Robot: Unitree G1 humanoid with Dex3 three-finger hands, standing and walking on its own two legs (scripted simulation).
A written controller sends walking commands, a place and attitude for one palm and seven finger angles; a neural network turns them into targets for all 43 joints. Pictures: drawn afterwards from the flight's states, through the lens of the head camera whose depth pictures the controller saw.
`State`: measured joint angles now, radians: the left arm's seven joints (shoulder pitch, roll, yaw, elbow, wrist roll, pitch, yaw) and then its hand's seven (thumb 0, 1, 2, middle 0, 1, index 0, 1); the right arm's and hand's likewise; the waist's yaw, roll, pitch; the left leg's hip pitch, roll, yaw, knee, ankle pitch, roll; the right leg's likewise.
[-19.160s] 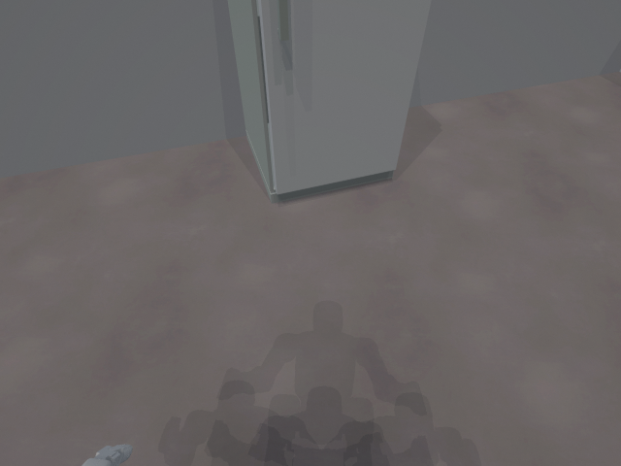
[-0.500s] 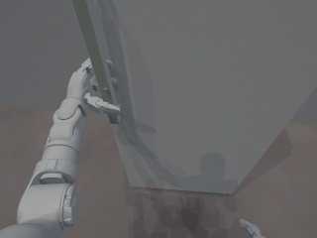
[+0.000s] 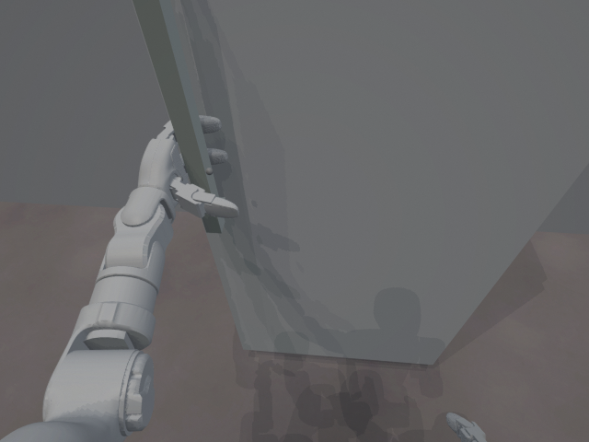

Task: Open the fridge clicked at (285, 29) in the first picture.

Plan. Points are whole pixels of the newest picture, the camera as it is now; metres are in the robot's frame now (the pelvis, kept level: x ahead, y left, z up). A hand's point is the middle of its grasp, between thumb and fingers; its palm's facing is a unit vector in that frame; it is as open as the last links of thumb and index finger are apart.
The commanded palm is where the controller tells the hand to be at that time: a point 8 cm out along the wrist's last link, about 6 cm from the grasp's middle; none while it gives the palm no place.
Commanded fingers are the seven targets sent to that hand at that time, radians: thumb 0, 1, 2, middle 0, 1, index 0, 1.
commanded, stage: slide the fingers in behind the handle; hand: left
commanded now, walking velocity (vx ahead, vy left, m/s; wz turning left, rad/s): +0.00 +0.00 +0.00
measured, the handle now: (190, 107) +0.47 +0.15 +0.23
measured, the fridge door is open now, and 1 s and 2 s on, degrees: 0 0 0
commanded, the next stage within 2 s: grip the handle and tug to test in 0.56 s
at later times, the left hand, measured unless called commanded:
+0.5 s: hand (205, 175) +0.41 +0.13 +0.17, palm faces -0.04 -1.00 -0.01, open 14.1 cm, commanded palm +0.39 +0.18 +0.16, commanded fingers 0.00 -0.50 0.30 -0.30 -1.20 -0.30 -1.20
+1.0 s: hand (208, 171) +0.42 +0.13 +0.16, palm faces -0.04 -1.00 -0.01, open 11.3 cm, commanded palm +0.39 +0.17 +0.16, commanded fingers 0.00 0.34 0.66 -0.39 -1.32 -0.39 -1.32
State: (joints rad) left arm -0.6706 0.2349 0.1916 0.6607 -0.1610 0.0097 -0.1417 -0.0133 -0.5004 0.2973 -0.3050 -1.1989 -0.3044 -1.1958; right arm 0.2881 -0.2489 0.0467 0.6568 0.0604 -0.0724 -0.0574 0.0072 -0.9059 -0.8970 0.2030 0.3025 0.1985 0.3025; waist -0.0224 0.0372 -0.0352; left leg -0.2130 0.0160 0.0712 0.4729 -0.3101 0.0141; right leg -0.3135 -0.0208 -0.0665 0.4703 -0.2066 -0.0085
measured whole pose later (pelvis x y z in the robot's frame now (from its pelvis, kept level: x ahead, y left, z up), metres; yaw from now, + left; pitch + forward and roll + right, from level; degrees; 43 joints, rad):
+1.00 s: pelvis -0.01 +0.00 +0.00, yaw +1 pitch +3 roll +0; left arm -0.75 0.23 0.15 0.75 -0.16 -0.03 -0.12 -0.01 -0.09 0.47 -0.35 -1.26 -0.32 -1.25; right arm 0.29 -0.25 0.05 0.69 0.06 -0.10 -0.06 0.01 -0.91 -0.90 0.20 0.30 0.20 0.30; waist -0.01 0.03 -0.03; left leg -0.25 0.00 0.05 0.50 -0.30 0.02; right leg -0.33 -0.03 -0.08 0.49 -0.20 -0.01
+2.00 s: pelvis +0.01 +0.00 +0.00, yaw -1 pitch +3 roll +0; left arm -0.56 0.21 0.18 0.47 -0.16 0.08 -0.11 0.01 0.70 0.79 -0.37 -1.40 -0.35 -1.40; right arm 0.27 -0.25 0.04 0.62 0.06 -0.06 -0.04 0.01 -0.91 -0.90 0.20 0.30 0.20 0.30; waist -0.01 0.05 -0.05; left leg -0.19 0.02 0.08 0.45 -0.32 0.01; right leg -0.30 -0.01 -0.05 0.45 -0.21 0.00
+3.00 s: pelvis +0.12 +0.00 +0.01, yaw -6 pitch +6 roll +0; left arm 0.40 0.28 0.09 -0.60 -0.13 0.09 -0.05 -0.02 0.53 0.71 -0.40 -1.37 -0.29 -1.40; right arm 0.23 -0.26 0.03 0.50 0.01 0.03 -0.05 0.01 -0.91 -0.90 0.20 0.30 0.20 0.30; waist 0.03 0.03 -0.09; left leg -0.21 -0.02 -0.02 0.70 -0.24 0.01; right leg -0.21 -0.02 -0.06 0.47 -0.26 -0.02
